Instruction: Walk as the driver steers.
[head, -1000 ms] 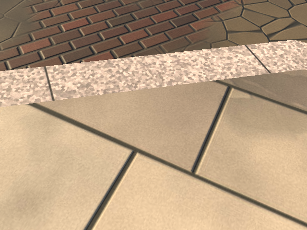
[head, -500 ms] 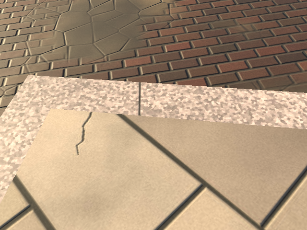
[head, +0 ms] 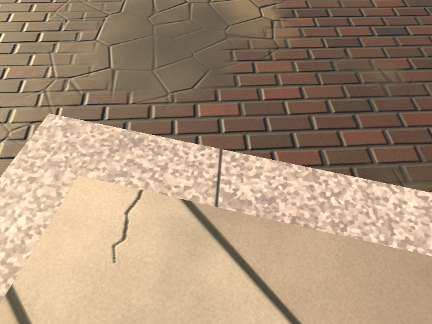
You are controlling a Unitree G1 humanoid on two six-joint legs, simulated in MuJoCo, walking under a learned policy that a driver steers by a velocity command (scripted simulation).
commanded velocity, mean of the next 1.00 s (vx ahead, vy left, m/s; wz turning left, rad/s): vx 0.50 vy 0.00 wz -0.50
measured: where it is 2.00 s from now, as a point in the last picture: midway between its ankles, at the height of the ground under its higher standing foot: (346, 219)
